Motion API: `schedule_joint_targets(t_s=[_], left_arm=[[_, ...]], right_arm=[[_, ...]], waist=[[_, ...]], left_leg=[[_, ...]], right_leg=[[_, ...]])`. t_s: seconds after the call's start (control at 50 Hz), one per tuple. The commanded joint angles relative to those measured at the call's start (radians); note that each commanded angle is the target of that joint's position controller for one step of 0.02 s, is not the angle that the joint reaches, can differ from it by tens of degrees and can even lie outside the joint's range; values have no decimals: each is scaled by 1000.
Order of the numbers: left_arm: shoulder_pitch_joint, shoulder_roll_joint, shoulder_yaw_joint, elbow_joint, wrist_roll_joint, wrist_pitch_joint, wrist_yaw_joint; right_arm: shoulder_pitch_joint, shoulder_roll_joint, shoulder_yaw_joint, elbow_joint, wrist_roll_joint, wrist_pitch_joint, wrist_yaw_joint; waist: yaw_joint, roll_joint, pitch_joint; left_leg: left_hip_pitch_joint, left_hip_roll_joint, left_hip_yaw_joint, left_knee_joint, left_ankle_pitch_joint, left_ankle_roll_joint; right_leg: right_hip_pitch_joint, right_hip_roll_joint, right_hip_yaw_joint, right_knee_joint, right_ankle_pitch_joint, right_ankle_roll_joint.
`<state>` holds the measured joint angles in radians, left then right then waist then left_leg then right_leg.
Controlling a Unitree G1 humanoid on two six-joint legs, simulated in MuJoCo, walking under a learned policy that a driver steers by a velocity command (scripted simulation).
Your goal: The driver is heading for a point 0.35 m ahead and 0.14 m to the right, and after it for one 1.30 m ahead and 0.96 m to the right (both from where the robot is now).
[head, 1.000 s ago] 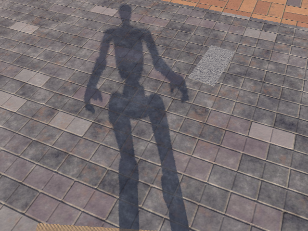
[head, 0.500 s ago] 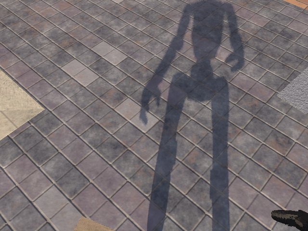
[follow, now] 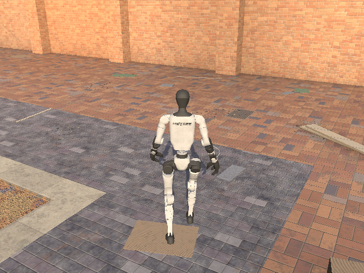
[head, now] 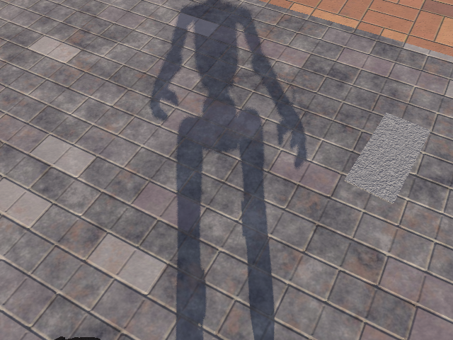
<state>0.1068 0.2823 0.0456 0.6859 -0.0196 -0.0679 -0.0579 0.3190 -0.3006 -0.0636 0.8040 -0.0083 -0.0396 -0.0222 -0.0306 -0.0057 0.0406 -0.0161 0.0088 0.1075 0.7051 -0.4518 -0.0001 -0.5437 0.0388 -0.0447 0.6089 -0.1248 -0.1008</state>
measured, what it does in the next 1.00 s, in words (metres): walks ahead, turning right: left foot, then right foot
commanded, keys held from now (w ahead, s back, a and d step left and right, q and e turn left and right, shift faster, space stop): w+e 0.30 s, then e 0.70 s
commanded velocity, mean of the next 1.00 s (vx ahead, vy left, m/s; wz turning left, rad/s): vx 0.26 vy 0.00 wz -0.56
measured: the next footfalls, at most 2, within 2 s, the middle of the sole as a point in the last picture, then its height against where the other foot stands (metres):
left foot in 0.42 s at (199, 337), level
right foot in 0.88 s outside the picture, level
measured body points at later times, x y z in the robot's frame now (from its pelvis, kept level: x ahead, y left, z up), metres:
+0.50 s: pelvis +0.27 +0.03 +0.01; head +0.31 +0.02 +0.46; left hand +0.43 +0.29 -0.10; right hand +0.42 -0.27 -0.06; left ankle +0.41 +0.11 -0.71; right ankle +0.13 -0.07 -0.66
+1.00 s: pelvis +0.33 -0.02 +0.02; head +0.35 -0.07 +0.47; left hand +0.63 +0.12 -0.04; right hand +0.29 -0.35 -0.09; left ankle +0.40 +0.12 -0.64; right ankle +0.30 -0.11 -0.71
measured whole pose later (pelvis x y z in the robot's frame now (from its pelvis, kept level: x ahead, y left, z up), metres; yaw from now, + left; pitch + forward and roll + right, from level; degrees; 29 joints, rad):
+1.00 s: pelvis +0.33 -0.02 +0.02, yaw -36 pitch +2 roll +2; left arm 0.19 0.31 0.07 0.56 0.00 0.03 0.00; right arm 0.09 -0.34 -0.08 0.77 0.00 0.01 -0.01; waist 0.00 0.04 0.07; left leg -0.48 0.03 0.02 1.04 -0.49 -0.06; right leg -0.34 0.01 0.03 0.53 -0.22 -0.04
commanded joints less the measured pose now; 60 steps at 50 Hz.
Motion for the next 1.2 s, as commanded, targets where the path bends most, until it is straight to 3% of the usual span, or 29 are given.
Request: schedule_joint_targets(t_s=[0.02, 0.04, 0.06, 0.08, 0.1, 0.16, 0.26, 0.3, 0.34, 0.4, 0.42, 0.44, 0.46, 0.48, 0.5, 0.52, 0.58, 0.7, 0.8, 0.86, 0.88, 0.9, 0.92, 0.94, 0.96, 0.98, 1.0, 1.12, 1.2], left_arm=[[325, 214, 72, -21, -6, -1, 16], [288, 179, 63, -26, 3, -3, 23], [228, 168, 57, -35, 6, -5, 24], [175, 142, 50, -48, 9, -7, 28], [147, 134, 45, -65, 19, -6, 33], [134, 148, 50, -68, 13, -6, 46], [186, 182, 62, -45, -1, 10, 70], [224, 186, 64, -31, -4, 18, 72], [244, 178, 65, -20, -7, 31, 77], [204, 161, 66, -38, -3, 52, 87], [188, 128, 57, -54, -1, 51, 87], [195, 68, 36, -85, 18, 49, 88], [406, 34, 21, -84, 4, 45, 81], [421, 148, 42, -52, -6, 53, 82], [299, 196, 59, -65, -8, 68, 86], [238, 195, 64, -78, -4, 85, 93], [227, 132, 59, -97, -3, 119, 96], [154, 97, 44, -136, 8, 120, 79], [87, 118, 53, -174, 6, 132, 54], [120, 122, 65, -170, 8, 132, 45], [154, 157, 80, -160, 11, 129, 53], [193, 272, 109, -171, 14, 125, 72], [181, 315, 110, -195, 41, 110, 71], [188, 258, 95, -191, 46, 88, 62], [154, 235, 85, -181, 39, 73, 63], [108, 214, 82, -184, 23, 70, 67], [69, 198, 74, -190, 10, 74, 73], [66, 206, 75, -193, 15, 92, 93], [56, 218, 80, -194, 16, 102, 88]], right_arm=[[21, -120, -2, -119, 16, -77, 27], [-77, -138, -4, -155, 49, -95, 37], [-120, -121, 2, -169, 37, -104, 34], [-133, -128, -5, -169, 11, -101, 26], [-118, -126, -8, -169, 2, -92, 25], [-85, -95, -1, -162, -10, -64, 20], [-265, -46, 21, -197, -6, -62, 22], [-315, -57, 18, -208, 8, -69, 29], [-330, -85, 5, -215, 4, -77, 33], [-247, -113, -18, -194, 0, -90, 36], [-185, -133, -27, -185, -11, -94, 30], [-74, -196, -40, -183, -29, -92, 20], [-39, -230, -48, -162, -33, -67, 22], [-63, -163, -39, -176, -5, -50, 25], [-100, -103, -23, -194, -2, -37, 18], [-155, -83, -12, -196, -8, -23, 15], [-225, -93, -14, -175, -20, -9, 9], [-250, -139, -35, -138, -3, 8, 0], [-242, -176, -48, -110, 17, 25, 13], [-240, -177, -51, -91, 41, 33, 16], [-187, -146, -44, -66, 36, 34, 19], [-165, -87, -27, -80, -5, 33, 24], [-243, -88, -22, -134, -20, 33, 14], [-284, -131, -36, -130, -7, 35, 11], [-275, -131, -39, -127, 11, 38, 9], [-252, -127, -42, -107, 9, 40, 1], [-250, -139, -46, -105, 0, 42, -4], [-257, -89, -29, -102, 10, 41, 4], [-262, -95, -29, -107, 16, 37, 15]], waist=[[148, -151, -432], [150, -93, -290], [108, 22, -172], [73, 39, -128], [43, 10, -102], [12, -19, -71], [80, -57, -41], [103, -70, -46], [99, -85, -47], [38, -121, -90], [3, -106, -140], [-31, 30, -279], [56, 327, -420], [38, 232, -392], [0, 152, -274], [8, 95, -206], [49, 155, -90], [34, 128, -157], [16, 140, -117], [48, 123, -116], [52, 63, -124], [34, -202, -144], [66, -316, -151], [100, -181, -176], [69, -146, -157], [46, -98, -148], [32, -102, -139], [36, -125, -163], [49, -154, -149]], left_leg=[[-719, -55, -255, 746, -78, -2], [-765, -8, -241, 708, -7, 18], [-750, 35, -226, 606, 53, 24], [-694, 68, -222, 507, 89, 17], [-632, 79, -221, 475, 108, 7], [-585, 85, -186, 340, 140, -44], [-485, 22, -156, -41, 480, -86], [-448, -4, -163, -117, 532, -86], [-439, -25, -184, -190, 502, -70], [-329, -37, -182, -273, 482, -18], [-201, 14, -196, -305, 575, 17], [49, 216, -362, -253, 827, 88], [320, 466, -716, -240, 917, 285], [260, 457, -762, -275, 688, 281], [160, 388, -606, -296, 599, 236], [47, 335, -495, -318, 574, 208], [-202, 238, -290, -405, 578, 202], [-153, 292, -164, -428, 655, 245], [-134, 314, -114, -408, 533, 215], [-133, 293, -64, -293, 478, 143], [-195, 247, -17, -193, 395, 79], [-410, 130, 82, 95, 103, -19], [-633, -8, -15, 332, -217, -74], [-650, 9, -133, 462, -204, -70], [-656, 24, -159, 482, -125, -58], [-655, 35, -168, 451, -56, -57], [-644, 38, -172, 422, -6, -64], [-518, -15, -174, 195, 88, -95], [-419, -40, -185, 52, 82, -82]], right_leg=[[953, -357, 858, -294, -232, -301], [843, -326, 710, -305, -216, -250], [671, -288, 603, -320, -107, -224], [556, -257, 529, -331, 2, -209], [468, -230, 491, -354, 77, -211], [333, -196, 398, -387, 205, -218], [229, -105, 294, -371, 96, -138], [251, -117, 332, -348, 38, -122], [318, -122, 381, -263, 106, -97], [380, -107, 442, -98, 191, -37], [348, -58, 413, 16, 184, 6], [222, 10, 324, 287, -80, 58], [-46, 111, 237, 550, -633, 111], [-121, 15, 237, 673, -549, 139], [-156, -11, 203, 713, -469, 160], [-144, -39, 171, 697, -413, 173], [-30, -74, 107, 583, -334, 183], [57, -113, 74, 331, -190, 174], [137, -100, 23, 141, -181, 131], [264, -58, -17, -92, -71, 76], [373, -58, 27, -180, 55, 39], [542, -270, 318, -223, 425, -47], [541, -432, 577, -249, 488, -251], [527, -399, 521, -257, 474, -261], [505, -347, 437, -246, 440, -209], [490, -298, 386, -239, 384, -159], [469, -279, 366, -237, 380, -136], [428, -226, 377, -225, 313, -134], [366, -215, 459, -223, 195, -135]])
Keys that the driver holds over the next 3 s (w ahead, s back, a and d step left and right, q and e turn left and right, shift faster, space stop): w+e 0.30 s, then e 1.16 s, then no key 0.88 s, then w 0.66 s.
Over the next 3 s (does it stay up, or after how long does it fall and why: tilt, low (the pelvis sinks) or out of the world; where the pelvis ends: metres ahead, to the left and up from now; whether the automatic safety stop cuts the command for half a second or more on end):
stays up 0.45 -0.21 0.00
